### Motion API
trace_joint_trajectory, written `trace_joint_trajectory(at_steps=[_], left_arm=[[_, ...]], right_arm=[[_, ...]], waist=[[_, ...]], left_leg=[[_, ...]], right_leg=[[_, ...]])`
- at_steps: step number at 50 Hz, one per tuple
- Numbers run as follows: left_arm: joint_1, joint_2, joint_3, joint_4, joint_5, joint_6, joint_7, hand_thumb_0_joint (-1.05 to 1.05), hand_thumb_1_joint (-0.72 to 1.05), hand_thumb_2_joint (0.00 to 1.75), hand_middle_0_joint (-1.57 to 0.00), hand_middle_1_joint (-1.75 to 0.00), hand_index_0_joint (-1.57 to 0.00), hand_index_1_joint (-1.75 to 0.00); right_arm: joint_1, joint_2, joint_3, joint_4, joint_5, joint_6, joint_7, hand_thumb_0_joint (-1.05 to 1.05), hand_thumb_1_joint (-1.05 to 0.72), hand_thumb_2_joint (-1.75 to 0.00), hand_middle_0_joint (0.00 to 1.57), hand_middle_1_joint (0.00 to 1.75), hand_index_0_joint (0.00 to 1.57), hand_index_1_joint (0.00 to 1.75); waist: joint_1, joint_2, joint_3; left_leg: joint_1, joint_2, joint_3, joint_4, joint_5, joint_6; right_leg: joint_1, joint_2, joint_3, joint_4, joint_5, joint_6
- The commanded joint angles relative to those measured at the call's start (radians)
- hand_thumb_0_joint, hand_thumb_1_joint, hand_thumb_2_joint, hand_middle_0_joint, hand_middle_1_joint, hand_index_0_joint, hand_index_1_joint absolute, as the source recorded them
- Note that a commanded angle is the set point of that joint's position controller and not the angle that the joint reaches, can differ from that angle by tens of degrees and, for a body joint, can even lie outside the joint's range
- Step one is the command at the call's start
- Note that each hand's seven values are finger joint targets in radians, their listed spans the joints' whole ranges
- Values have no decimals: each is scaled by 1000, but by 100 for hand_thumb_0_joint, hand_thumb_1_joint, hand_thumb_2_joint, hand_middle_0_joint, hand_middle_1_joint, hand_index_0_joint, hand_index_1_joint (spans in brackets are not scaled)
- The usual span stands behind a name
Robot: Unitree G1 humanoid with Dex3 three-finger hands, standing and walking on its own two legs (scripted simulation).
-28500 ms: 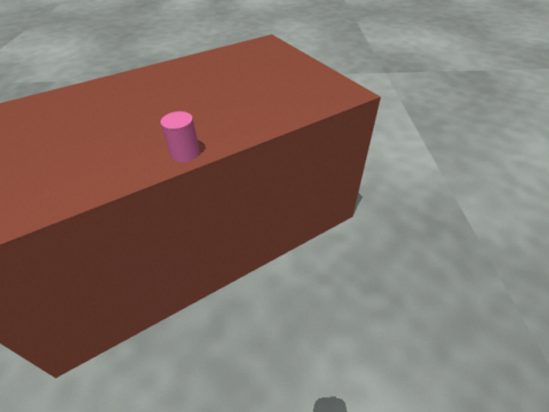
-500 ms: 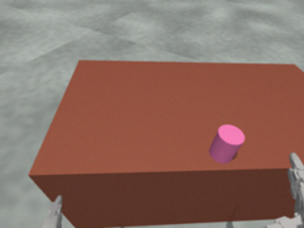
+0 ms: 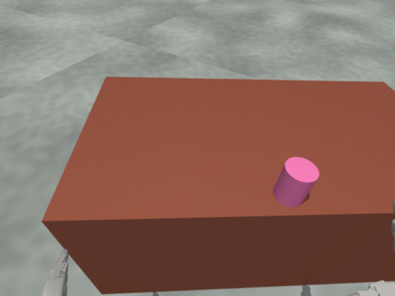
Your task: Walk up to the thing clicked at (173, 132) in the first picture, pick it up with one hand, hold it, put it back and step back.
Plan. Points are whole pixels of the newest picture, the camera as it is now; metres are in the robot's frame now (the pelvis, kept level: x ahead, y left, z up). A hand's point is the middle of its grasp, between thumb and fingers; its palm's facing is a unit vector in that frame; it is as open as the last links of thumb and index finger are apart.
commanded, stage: home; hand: right
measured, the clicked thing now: (294, 182) +0.43 -0.27 -0.04
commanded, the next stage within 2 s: none
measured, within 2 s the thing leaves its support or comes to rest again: neither
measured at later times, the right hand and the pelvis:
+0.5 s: hand (288, 287) +0.18 -0.18 -0.08, palm faces +0.09 +0.98 -0.17, open 17.4 cm; pelvis +0.01 -0.01 -0.01, yaw +1 degrees
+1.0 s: hand (291, 288) +0.18 -0.19 -0.07, palm faces +0.13 +0.96 -0.27, open 17.4 cm; pelvis +0.01 +0.00 -0.02, yaw +1 degrees
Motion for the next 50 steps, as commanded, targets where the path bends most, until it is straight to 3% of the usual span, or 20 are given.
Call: trace_joint_trajectory(at_steps=[1,6,8,9,10,14,15,16,18,21,23,28,29,31,33,35,38,43,48,50], left_arm=[[27,19,-33,-195,-10,-56,-14,0,-17,41,-14,-19,-14,-19],[-52,-53,-132,-146,-9,-68,-38,0,23,55,-14,-19,-14,-20],[-53,12,-72,-130,-5,-75,-33,0,39,62,-15,-21,-15,-21],[-57,41,-54,-133,-1,-79,-32,0,43,63,-15,-22,-15,-22],[-43,97,-2,-148,2,-79,-28,0,50,67,-16,-23,-16,-23],[-58,136,40,-195,1,-72,-29,0,80,85,-19,-28,-19,-28],[-79,118,15,-203,1,-69,-32,0,88,89,-20,-29,-20,-29],[-79,103,-1,-207,-2,-66,-33,0,89,90,-20,-29,-20,-30],[-107,25,-85,-215,-3,-52,-37,0,90,90,-20,-29,-20,-30],[-86,-24,-134,-223,-3,-35,-33,0,90,90,-20,-30,-20,-30],[-56,-23,-136,-210,-1,-22,-28,0,90,90,-20,-30,-20,-30],[-37,52,-59,-215,0,-6,-28,0,90,90,-20,-30,-20,-30],[-119,92,-75,-51,-1,-8,-23,0,90,90,-20,-30,-20,-30],[-111,62,-91,-73,-7,-13,-24,0,90,90,-20,-30,-20,-30],[-121,60,-92,-61,-8,-16,-25,0,90,90,-20,-30,-20,-30],[-134,74,-83,-41,-6,-13,-22,0,90,90,-20,-30,-20,-30],[-143,76,-82,-22,-8,-13,-22,0,90,90,-20,-30,-20,-30],[-161,80,-78,-7,-10,-19,1,0,90,90,-20,-30,-20,-30],[-164,85,-79,6,-9,-28,15,0,90,90,-20,-30,-20,-30],[-170,81,-80,1,-8,-31,19,0,90,90,-20,-30,-20,-30]], right_arm=[[-31,-122,-74,-102,9,-62,12,0,46,-11,6,7,6,7],[-104,-66,16,-133,8,-72,35,0,51,-8,6,6,6,6],[-90,-77,12,-118,3,-60,30,0,52,-7,6,6,6,6],[-76,-61,35,-118,0,-54,30,0,51,-8,6,6,6,6],[-43,-83,15,-83,-4,-42,28,0,47,-10,6,7,6,7],[-21,-6,113,-18,-16,-2,29,0,53,-7,6,6,6,6],[-37,22,150,13,-20,9,29,0,55,-6,5,5,5,5],[-41,43,172,58,-22,21,28,0,55,-6,5,5,5,5],[-94,54,200,74,-27,27,24,0,58,-4,5,5,5,5],[-155,42,216,82,-31,38,20,0,54,-6,5,5,5,5],[-160,5,197,69,-32,43,14,0,54,-6,5,6,5,6],[-119,-43,159,59,-27,84,-2,0,52,-7,6,6,6,6],[-84,-42,121,16,-28,93,-25,0,56,-5,5,5,5,5],[-8,73,236,118,-27,118,-19,0,55,-6,5,5,5,5],[-49,102,278,104,-25,129,-20,0,54,-6,5,5,5,5],[-57,54,241,71,-31,128,-27,0,53,-6,5,6,5,6],[-80,46,250,13,-29,133,-31,0,52,-7,6,6,6,6],[-109,-3,208,-30,-33,164,-54,0,53,-6,5,6,5,6],[-45,20,225,-23,-33,196,-67,0,53,-6,5,6,5,6],[-38,32,241,-34,-36,208,-71,0,53,-6,5,6,5,6]], waist=[[10,123,57],[5,-16,63],[16,-47,-6],[26,-52,-33],[34,-38,-88],[52,34,-165],[48,64,-153],[53,83,-137],[35,86,-135],[40,67,-142],[36,9,-156],[27,-93,-141],[17,-88,-148],[53,8,-66],[74,46,-45],[62,50,-69],[67,84,-106],[66,73,-159],[50,42,-155],[61,38,-155]], left_leg=[[-76,-17,38,-231,-42,9],[-86,-27,48,-177,17,20],[-63,-37,62,-136,87,24],[-56,-40,70,-121,119,24],[-36,-39,72,-111,155,22],[-27,-49,90,-74,252,18],[-32,-54,97,-70,229,18],[-44,-55,98,-68,212,16],[-35,-47,89,-66,208,18],[-48,-37,66,-68,179,18],[-41,-30,55,-70,185,21],[-49,-36,60,-57,185,28],[-42,-52,66,-46,179,28],[-71,-57,76,-57,161,23],[-113,-57,72,-63,141,18],[-117,-50,64,-62,153,15],[-111,-55,64,-41,199,12],[-110,-51,50,-42,151,10],[-109,-54,59,-30,133,19],[-118,-53,55,-39,133,17]], right_leg=[[38,37,-79,-117,1,-39],[1,36,-81,-133,4,-37],[22,26,-69,-132,57,-30],[38,21,-61,-127,91,-26],[62,18,-57,-111,129,-26],[117,2,-36,-76,283,-24],[103,-4,-27,-78,269,-24],[87,-7,-24,-77,255,-25],[43,-2,-32,-60,225,-29],[15,11,-56,-46,149,-37],[15,21,-69,-37,145,-35],[5,18,-70,-48,148,-22],[7,8,-52,-25,142,-23],[-37,3,-52,-21,114,-31],[-65,3,-54,-8,77,-40],[-55,10,-59,11,87,-42],[-30,6,-50,29,136,-45],[-34,10,-49,44,82,-49],[-40,10,-47,36,79,-43],[-47,13,-51,45,74,-44]])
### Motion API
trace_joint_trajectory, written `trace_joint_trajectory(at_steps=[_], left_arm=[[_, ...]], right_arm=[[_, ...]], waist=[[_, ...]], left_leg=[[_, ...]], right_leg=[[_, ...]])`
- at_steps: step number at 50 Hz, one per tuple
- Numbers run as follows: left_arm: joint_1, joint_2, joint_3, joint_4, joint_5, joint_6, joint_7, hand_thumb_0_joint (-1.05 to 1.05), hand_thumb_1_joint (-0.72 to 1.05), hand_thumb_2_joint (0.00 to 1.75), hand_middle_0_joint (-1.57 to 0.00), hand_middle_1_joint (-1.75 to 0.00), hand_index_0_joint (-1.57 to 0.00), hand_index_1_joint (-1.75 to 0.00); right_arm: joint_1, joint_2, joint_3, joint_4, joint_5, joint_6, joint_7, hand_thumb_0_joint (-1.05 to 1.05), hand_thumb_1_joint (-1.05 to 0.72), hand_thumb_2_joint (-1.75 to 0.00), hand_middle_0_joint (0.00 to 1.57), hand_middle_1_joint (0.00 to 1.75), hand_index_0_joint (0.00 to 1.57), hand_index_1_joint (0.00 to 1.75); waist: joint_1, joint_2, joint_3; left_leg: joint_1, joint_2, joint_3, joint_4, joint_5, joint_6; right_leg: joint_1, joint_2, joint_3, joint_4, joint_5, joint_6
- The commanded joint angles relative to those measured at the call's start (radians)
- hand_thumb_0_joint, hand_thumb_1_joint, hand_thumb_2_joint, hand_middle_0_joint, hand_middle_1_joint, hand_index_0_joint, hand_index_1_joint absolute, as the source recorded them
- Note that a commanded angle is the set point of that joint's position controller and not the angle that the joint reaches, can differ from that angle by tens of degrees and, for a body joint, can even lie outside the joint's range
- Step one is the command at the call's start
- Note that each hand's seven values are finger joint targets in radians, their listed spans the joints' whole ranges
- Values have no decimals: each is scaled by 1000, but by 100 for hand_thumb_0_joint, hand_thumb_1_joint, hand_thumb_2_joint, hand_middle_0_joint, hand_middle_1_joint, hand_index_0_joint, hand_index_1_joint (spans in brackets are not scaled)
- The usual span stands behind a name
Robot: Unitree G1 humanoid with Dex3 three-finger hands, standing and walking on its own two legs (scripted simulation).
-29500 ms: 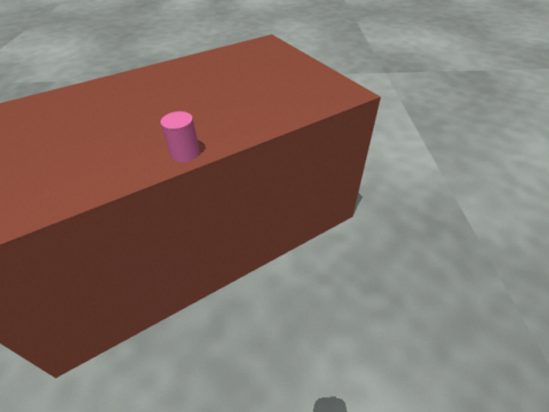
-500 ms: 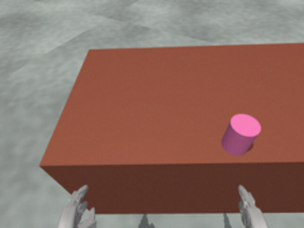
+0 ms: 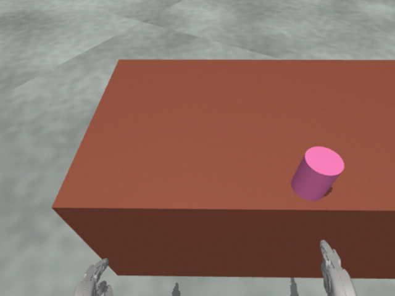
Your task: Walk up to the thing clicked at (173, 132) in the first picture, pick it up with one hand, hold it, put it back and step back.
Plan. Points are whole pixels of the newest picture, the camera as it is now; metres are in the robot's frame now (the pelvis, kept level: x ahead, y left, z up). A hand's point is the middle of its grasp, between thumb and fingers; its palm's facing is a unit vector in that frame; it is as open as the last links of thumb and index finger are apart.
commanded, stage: home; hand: right
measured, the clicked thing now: (315, 174) +0.42 -0.27 -0.02
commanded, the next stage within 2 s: stand in 1.82 s
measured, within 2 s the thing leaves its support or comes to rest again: neither
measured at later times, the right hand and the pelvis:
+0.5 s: hand (307, 293) +0.17 -0.18 -0.05, palm faces +0.15 +0.95 -0.29, open 17.3 cm; pelvis +0.00 +0.00 +0.00, yaw +0 degrees
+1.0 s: hand (309, 291) +0.17 -0.19 -0.05, palm faces +0.15 +0.95 -0.29, open 17.4 cm; pelvis +0.00 -0.01 +0.00, yaw +0 degrees
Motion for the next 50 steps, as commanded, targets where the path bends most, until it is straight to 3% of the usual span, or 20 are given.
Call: trace_joint_trajectory(at_steps=[1,5,7,13,14,18,19,23,26,27,30,41,50], left_arm=[[-75,111,48,-170,1,-63,21,0,90,90,-20,-30,-20,-30],[-82,113,47,-171,3,-68,23,0,90,90,-20,-30,-20,-30],[-81,119,51,-170,3,-72,25,0,90,90,-20,-30,-20,-30],[-88,116,44,-169,5,-89,34,0,90,90,-20,-30,-20,-30],[-89,114,45,-173,6,-91,38,0,90,90,-20,-30,-20,-30],[-84,118,45,-170,7,-98,43,0,90,90,-20,-30,-20,-30],[-82,117,47,-166,8,-99,47,0,90,90,-20,-30,-20,-30],[-77,115,45,-162,9,-99,51,0,90,90,-20,-30,-20,-30],[-78,115,45,-156,11,-102,55,0,90,90,-20,-30,-20,-30],[-82,112,44,-159,12,-101,54,0,90,90,-20,-30,-20,-30],[-87,119,44,-165,10,-102,53,0,90,90,-20,-30,-20,-30],[-84,120,44,-165,14,-108,53,0,90,90,-20,-30,-20,-30],[-76,119,46,-164,15,-111,61,0,90,90,-20,-30,-20,-30]], right_arm=[[-10,-93,-42,-197,-1,-27,-19,0,54,-6,5,5,5,5],[-3,-105,-53,-192,-2,-14,-22,0,52,-7,5,6,5,6],[-6,-100,-51,-206,-3,-9,-23,0,54,-6,5,5,5,5],[-29,-111,-52,-239,-1,7,-28,0,52,-7,5,6,5,6],[-17,-109,-55,-252,-1,9,-29,0,50,-8,6,6,6,6],[-4,-91,-34,-254,-4,21,-31,0,52,-7,5,6,5,6],[-1,-102,-49,-254,-5,25,-33,0,52,-7,5,6,5,6],[1,-102,-44,-261,-9,39,-36,0,50,-8,6,6,6,6],[-13,-96,-44,-244,-10,49,-37,0,51,-7,6,6,6,6],[-3,-112,-59,-261,-10,48,-40,0,51,-8,6,6,6,6],[-2,-101,-43,-253,-9,59,-39,0,51,-7,5,6,5,6],[-3,-93,-38,-265,-9,74,-36,0,54,-5,5,5,5,5],[-6,-100,-46,-270,-11,85,-40,0,55,-5,5,5,5,5]], waist=[[7,6,-108],[1,36,-58],[6,39,-82],[13,10,-70],[12,18,-109],[16,10,-124],[13,14,-150],[14,13,-155],[17,38,-132],[1,12,-139],[9,12,-105],[9,7,-111],[10,13,-143]], left_leg=[[17,-29,58,-177,172,17],[-12,-27,52,-194,105,16],[-5,-33,60,-179,130,17],[-25,-27,48,-192,61,19],[-9,-28,49,-185,85,18],[-10,-32,57,-169,110,19],[6,-30,53,-165,148,17],[13,-30,59,-152,207,14],[7,-31,61,-157,192,13],[22,-28,59,-157,208,14],[0,-32,64,-157,180,16],[-7,-39,73,-146,156,21],[14,-35,66,-142,207,17]], right_leg=[[104,36,-58,-132,140,-43],[68,37,-60,-136,81,-44],[81,33,-54,-137,105,-42],[71,37,-55,-136,38,-44],[85,36,-53,-130,61,-44],[96,34,-50,-128,82,-43],[102,34,-51,-112,115,-43],[109,34,-49,-105,174,-42],[92,34,-48,-110,156,-44],[96,36,-50,-106,172,-42],[90,33,-46,-125,151,-40],[99,25,-36,-133,138,-38],[104,30,-43,-112,180,-38]])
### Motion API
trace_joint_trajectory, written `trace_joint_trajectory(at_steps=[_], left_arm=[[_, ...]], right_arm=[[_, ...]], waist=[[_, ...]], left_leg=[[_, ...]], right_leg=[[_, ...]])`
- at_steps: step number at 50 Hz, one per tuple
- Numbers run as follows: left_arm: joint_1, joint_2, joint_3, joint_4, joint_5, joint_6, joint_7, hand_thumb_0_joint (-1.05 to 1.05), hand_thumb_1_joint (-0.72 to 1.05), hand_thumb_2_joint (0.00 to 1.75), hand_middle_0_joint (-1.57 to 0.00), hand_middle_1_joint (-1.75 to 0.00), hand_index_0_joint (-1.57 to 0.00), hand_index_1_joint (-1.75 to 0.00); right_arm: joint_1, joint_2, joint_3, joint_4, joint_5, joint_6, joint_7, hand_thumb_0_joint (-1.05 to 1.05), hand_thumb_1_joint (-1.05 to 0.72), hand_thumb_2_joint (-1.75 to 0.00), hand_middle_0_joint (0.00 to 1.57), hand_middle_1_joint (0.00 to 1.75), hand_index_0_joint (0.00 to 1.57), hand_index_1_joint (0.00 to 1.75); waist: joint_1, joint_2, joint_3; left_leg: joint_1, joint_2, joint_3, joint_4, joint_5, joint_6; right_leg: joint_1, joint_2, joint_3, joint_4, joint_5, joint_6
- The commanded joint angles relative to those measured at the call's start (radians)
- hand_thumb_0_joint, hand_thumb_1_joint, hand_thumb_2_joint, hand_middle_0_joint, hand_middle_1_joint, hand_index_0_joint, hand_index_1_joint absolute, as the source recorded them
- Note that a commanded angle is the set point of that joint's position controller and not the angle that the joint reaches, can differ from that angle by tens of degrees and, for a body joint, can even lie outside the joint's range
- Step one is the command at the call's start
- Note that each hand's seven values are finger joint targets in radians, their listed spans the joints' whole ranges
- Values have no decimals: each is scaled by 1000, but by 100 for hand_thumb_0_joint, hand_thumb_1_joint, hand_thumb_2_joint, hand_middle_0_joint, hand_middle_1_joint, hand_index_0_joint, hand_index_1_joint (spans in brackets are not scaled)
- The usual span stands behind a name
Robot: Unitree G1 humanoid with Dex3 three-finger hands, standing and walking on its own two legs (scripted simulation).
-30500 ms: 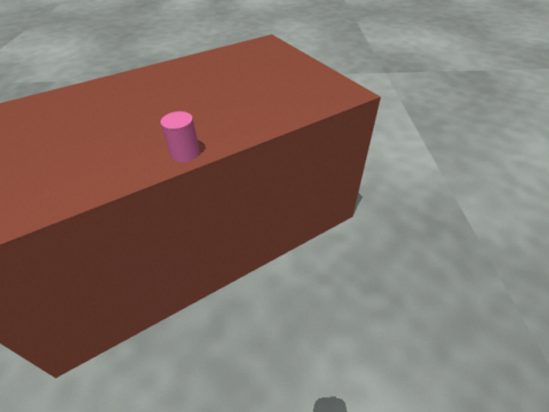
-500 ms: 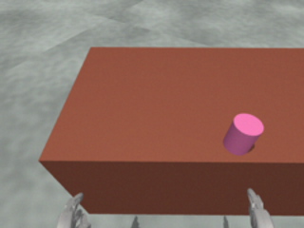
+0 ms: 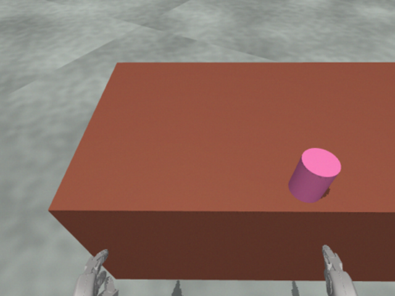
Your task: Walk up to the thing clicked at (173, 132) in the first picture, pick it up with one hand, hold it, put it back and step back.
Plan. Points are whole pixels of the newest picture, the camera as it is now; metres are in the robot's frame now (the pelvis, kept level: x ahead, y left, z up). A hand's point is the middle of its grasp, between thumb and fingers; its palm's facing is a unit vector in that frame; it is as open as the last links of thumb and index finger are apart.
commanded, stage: home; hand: right
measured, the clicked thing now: (312, 176) +0.41 -0.26 -0.01
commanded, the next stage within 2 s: stand in 0.82 s
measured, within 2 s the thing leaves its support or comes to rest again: neither
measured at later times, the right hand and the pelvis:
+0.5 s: hand out of the picture +0.16 -0.18 -0.05, palm faces +0.14 +0.95 -0.29, open 17.4 cm; pelvis -0.01 +0.00 +0.00, yaw +0 degrees
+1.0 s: hand out of the picture +0.08 -0.27 -0.12, palm faces -0.03 +0.93 -0.37, open 17.3 cm; pelvis +0.00 -0.01 +0.03, yaw +0 degrees
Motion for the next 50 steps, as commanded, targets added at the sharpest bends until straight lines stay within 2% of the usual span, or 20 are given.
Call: trace_joint_trajectory(at_steps=[1,2,5,10,15,19,26,28,29,30,31,32,33,34,36,40,42,46,48,50], left_arm=[[-59,118,56,-166,3,-49,16,0,90,90,-20,-30,-20,-30],[-57,122,58,-165,0,-51,17,0,90,90,-20,-30,-20,-30],[-65,114,51,-161,2,-53,18,0,90,90,-20,-30,-20,-30],[-64,117,54,-163,4,-55,16,0,90,90,-20,-30,-20,-30],[-56,119,55,-160,2,-56,17,0,90,90,-20,-30,-20,-30],[-63,119,54,-164,2,-57,19,0,90,90,-20,-30,-20,-30],[-72,117,50,-166,4,-63,21,0,90,90,-20,-30,-20,-30],[-68,115,52,-164,4,-65,23,0,90,90,-20,-30,-20,-30],[-110,304,82,74,131,-14,-36,0,90,90,-20,-30,-20,-30],[-92,297,102,85,134,5,-76,0,90,90,-20,-30,-20,-30],[-88,280,103,90,127,9,-92,0,90,90,-20,-30,-20,-30],[-94,264,101,96,118,20,-104,0,90,90,-20,-30,-20,-30],[-99,255,93,114,97,22,-118,0,90,90,-20,-30,-20,-30],[-104,265,89,125,79,25,-134,0,90,90,-20,-30,-20,-30],[-90,280,91,152,62,32,-151,0,90,90,-20,-30,-20,-30],[-115,305,96,221,62,38,-157,0,90,90,-20,-30,-20,-30],[-115,309,93,247,57,41,-155,0,90,90,-20,-31,-20,-30],[-122,326,93,302,49,53,-150,0,90,90,-20,-30,-20,-30],[-116,334,93,332,43,58,-146,0,90,90,-20,-30,-20,-30],[-114,338,89,365,41,63,-145,0,90,90,-20,-30,-20,-30]], right_arm=[[-16,-102,-61,-191,-6,-47,-12,0,55,-5,5,5,5,5],[-25,-88,-44,-184,-6,-43,-11,0,54,-5,5,5,5,5],[-52,-99,-54,-197,-3,-42,-13,0,56,-5,5,5,5,5],[-24,-103,-62,-200,-2,-43,-11,0,56,-4,5,5,5,5],[-8,-89,-52,-184,-5,-31,-10,0,53,-6,5,5,5,5],[-49,-97,-54,-201,-5,-34,-12,0,55,-5,5,5,5,5],[-32,-107,-61,-196,-2,-33,-13,0,54,-5,5,5,5,5],[-23,-102,-58,-196,-4,-33,-12,0,54,-5,5,5,5,5],[-150,-299,-98,155,-132,-138,48,0,57,-4,5,5,5,5],[-134,-305,-110,258,-131,-182,76,0,55,-5,5,5,5,5],[-157,-308,-105,287,-127,-209,89,0,55,-5,5,5,5,5],[-175,-312,-100,306,-123,-228,99,0,54,-6,5,5,5,5],[-189,-300,-90,341,-107,-242,111,0,58,-3,5,5,5,5],[-181,-303,-82,376,-92,-251,120,0,52,-7,5,6,5,6],[-200,-314,-82,443,-68,-258,130,0,54,-6,5,5,5,5],[-208,-291,-78,565,-61,-264,132,0,56,-5,5,5,5,5],[-221,-305,-81,621,-59,-265,130,0,55,-5,5,5,5,5],[-213,-324,-80,721,-54,-259,128,0,55,-5,5,5,5,5],[-209,-329,-78,765,-50,-258,125,0,39,-21,20,21,20,21],[-224,-331,-73,805,-46,-256,125,0,23,-37,20,30,20,30]], waist=[[3,22,-130],[16,22,-121],[12,14,-78],[-1,14,-89],[11,17,-112],[17,20,-91],[4,13,-72],[4,20,-93],[-26,137,30],[-15,147,-16],[3,147,-18],[5,152,17],[11,133,25],[8,119,33],[6,105,15],[-21,-26,6],[-17,-12,20],[-23,-3,52],[-23,-10,43],[-20,-11,69]], left_leg=[[36,-35,60,-153,232,24],[24,-37,59,-154,228,23],[7,-35,60,-176,153,25],[20,-36,65,-166,170,27],[20,-37,63,-155,221,24],[2,-37,58,-168,160,25],[-3,-36,56,-183,92,27],[9,-35,54,-179,123,26],[143,53,-77,-218,112,96],[150,83,-131,-238,88,128],[133,96,-162,-251,109,139],[105,100,-163,-285,99,141],[100,104,-159,-290,118,132],[103,98,-150,-297,112,126],[132,80,-125,-274,130,109],[206,33,-48,-210,199,81],[239,34,-55,-221,239,83],[276,48,-69,-286,240,89],[290,55,-74,-313,277,88],[307,58,-74,-348,273,82]], right_leg=[[131,29,-49,-136,211,-32],[133,27,-49,-138,205,-32],[104,31,-50,-154,129,-34],[109,29,-47,-152,152,-32],[128,28,-49,-141,199,-32],[113,28,-49,-149,134,-33],[88,32,-52,-155,72,-34],[98,32,-54,-148,101,-34],[132,-2,5,-160,170,-99],[139,15,-21,-143,130,-109],[158,17,-23,-142,123,-118],[149,20,-28,-141,88,-111],[197,18,-26,-162,87,-111],[213,20,-19,-182,82,-107],[234,14,6,-226,118,-109],[264,-43,103,-315,214,-134],[270,-50,108,-339,255,-137],[284,-47,99,-381,226,-126],[326,-47,90,-382,272,-120],[325,-48,91,-414,257,-119]])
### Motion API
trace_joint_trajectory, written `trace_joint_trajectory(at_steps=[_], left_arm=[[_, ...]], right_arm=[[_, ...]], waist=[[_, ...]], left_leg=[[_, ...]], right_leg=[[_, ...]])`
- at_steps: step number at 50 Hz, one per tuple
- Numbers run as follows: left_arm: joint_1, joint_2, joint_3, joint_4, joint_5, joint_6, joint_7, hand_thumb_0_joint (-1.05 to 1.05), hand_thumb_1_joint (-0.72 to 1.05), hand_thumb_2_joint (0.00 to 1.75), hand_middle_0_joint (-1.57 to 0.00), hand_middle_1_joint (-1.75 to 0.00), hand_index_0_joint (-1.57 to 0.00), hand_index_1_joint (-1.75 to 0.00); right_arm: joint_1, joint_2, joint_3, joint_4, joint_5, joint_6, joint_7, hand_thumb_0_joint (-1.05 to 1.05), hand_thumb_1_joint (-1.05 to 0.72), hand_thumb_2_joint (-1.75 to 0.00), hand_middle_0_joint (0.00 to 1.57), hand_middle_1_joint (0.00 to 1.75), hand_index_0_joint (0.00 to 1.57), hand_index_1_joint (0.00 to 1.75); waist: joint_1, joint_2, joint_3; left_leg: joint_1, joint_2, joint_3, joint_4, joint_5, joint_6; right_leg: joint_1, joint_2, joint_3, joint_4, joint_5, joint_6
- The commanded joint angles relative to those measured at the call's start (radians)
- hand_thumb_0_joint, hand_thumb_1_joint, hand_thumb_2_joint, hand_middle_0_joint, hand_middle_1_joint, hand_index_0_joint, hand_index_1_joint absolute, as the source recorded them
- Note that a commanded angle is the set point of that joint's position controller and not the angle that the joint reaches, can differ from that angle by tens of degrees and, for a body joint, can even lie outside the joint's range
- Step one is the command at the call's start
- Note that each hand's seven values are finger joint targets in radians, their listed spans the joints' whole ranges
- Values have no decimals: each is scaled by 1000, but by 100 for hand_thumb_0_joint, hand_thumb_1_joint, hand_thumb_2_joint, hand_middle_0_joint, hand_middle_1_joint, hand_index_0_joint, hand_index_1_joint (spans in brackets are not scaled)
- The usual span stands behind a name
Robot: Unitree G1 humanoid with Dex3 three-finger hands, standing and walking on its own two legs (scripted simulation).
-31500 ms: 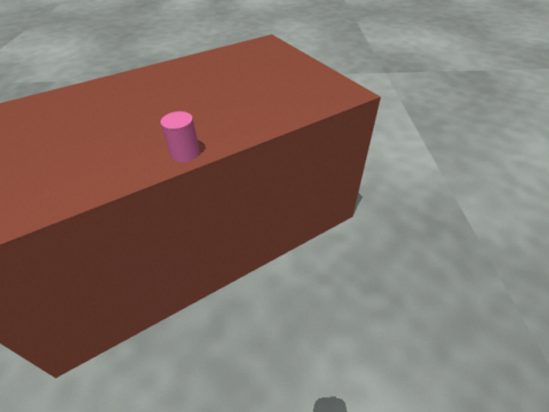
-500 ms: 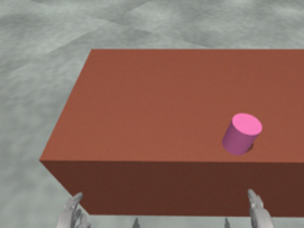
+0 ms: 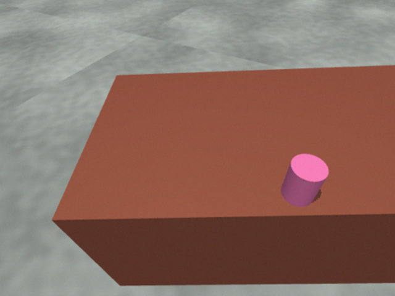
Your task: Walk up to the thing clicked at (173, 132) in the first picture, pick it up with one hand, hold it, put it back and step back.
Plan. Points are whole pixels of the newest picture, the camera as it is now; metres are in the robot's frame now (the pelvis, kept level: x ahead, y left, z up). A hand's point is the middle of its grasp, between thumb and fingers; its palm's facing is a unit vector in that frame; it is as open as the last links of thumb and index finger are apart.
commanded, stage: stand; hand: right
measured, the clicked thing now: (302, 180) +0.41 -0.25 -0.04
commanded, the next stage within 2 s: none
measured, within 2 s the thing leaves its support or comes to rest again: neither
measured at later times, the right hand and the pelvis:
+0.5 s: hand out of the picture +0.04 -0.25 -0.13, palm faces -0.01 +0.94 -0.35, open 7.9 cm; pelvis -0.01 +0.00 +0.03, yaw +0 degrees
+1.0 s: hand out of the picture +0.05 -0.24 -0.13, palm faces -0.02 +0.94 -0.34, open 7.4 cm; pelvis +0.00 +0.01 +0.03, yaw -1 degrees
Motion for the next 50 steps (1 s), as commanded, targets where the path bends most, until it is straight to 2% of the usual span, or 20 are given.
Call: trace_joint_trajectory(at_steps=[1,7,9,11,14,19,23,28,31,35,39,45,50], left_arm=[[-69,197,49,-46,-12,-24,16,0,90,90,-20,-30,-20,-30],[-72,192,36,32,-23,-18,17,0,90,90,-20,-30,-20,-30],[-73,192,33,53,-23,-18,17,0,90,90,-20,-30,-20,-30],[-87,188,31,68,-25,-18,18,0,90,90,-20,-30,-20,-30],[-100,184,28,99,-26,-17,18,0,90,90,-20,-30,-20,-30],[-124,181,25,130,-25,-17,15,0,90,90,-20,-30,-20,-30],[-128,176,20,150,-27,-21,14,0,90,90,-20,-30,-20,-30],[-133,179,19,168,-27,-17,13,0,90,90,-20,-30,-20,-30],[-142,182,18,177,-25,-17,14,0,90,90,-20,-30,-20,-30],[-137,187,18,182,-27,-15,12,0,90,90,-20,-30,-20,-30],[-133,191,18,188,-26,-16,13,0,90,90,-20,-30,-20,-30],[-132,187,14,187,-26,-19,15,0,90,90,-20,-30,-20,-30],[-132,191,14,189,-29,-15,16,0,90,90,-20,-30,-20,-30]], right_arm=[[-32,-163,-37,-12,14,-30,-13,0,15,-45,20,30,20,30],[-54,-171,-22,90,17,-30,-12,0,-33,-90,20,30,20,30],[-68,-171,-17,117,20,-30,-12,0,-49,-90,20,30,20,30],[-79,-175,-14,136,22,-33,-12,0,-65,-90,20,30,20,30],[-97,-171,-9,164,24,-32,-13,0,-89,-90,20,30,20,30],[-104,-168,-8,200,27,-28,-9,0,-90,-90,20,30,20,30],[-119,-173,-7,219,28,-28,-6,0,-90,-90,20,30,20,30],[-143,-179,-5,236,27,-27,-5,0,-90,-90,20,30,20,30],[-143,-180,-6,242,28,-22,-3,0,-90,-90,20,30,20,30],[-157,-183,-5,248,25,-21,-2,0,-90,-90,20,30,20,30],[-163,-191,-7,251,28,-21,-1,0,-90,-90,20,30,20,30],[-178,-193,-6,253,30,-23,-1,0,-90,-90,20,30,20,30],[-173,-191,-5,260,30,-19,-1,0,-90,-90,20,30,20,30]], waist=[[-7,-63,-46],[-1,-34,-15],[7,-21,-5],[4,-4,-17],[9,-7,2],[3,-13,14],[4,-4,-10],[10,1,10],[5,-31,19],[8,-2,20],[9,-7,3],[6,-11,-37],[5,-18,-10]], left_leg=[[46,30,-46,-170,181,91],[75,47,-52,-268,208,77],[80,51,-55,-301,215,71],[94,61,-58,-331,235,70],[99,65,-57,-369,219,67],[118,64,-45,-398,190,60],[151,72,-47,-409,233,58],[155,78,-50,-439,205,58],[157,75,-46,-438,184,59],[151,76,-48,-455,167,57],[166,82,-51,-456,180,60],[209,88,-42,-444,297,60],[194,85,-39,-457,258,58]], right_leg=[[72,-77,133,-237,166,-85],[136,-82,125,-308,194,-66],[164,-79,117,-332,187,-60],[192,-79,113,-339,230,-53],[212,-78,104,-368,221,-44],[215,-79,106,-421,154,-39],[239,-84,100,-430,219,-33],[231,-83,93,-440,206,-26],[220,-81,95,-458,163,-21],[222,-84,95,-454,168,-22],[233,-89,97,-452,193,-21],[254,-99,89,-438,323,-20],[247,-97,88,-447,284,-19]])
